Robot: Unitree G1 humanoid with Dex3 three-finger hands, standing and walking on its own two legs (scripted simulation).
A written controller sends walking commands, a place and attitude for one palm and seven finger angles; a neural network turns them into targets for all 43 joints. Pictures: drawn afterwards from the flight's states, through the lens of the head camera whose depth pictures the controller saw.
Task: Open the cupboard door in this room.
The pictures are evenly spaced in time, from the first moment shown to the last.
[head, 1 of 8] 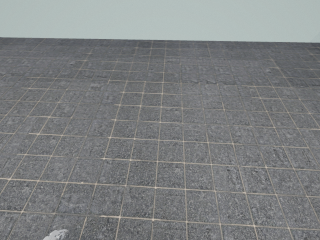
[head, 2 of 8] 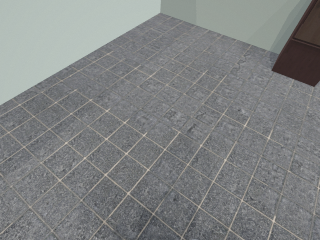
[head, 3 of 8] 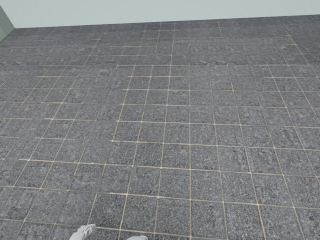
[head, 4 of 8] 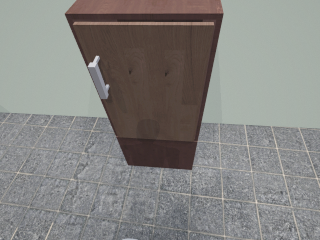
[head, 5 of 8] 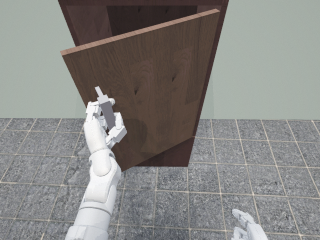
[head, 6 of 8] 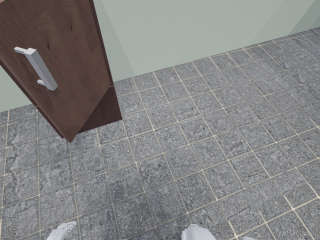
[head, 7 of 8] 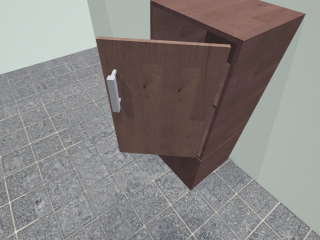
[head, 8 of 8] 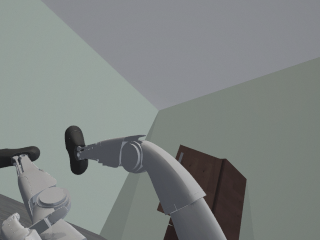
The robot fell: yes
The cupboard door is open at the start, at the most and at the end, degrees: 0 48 48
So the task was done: no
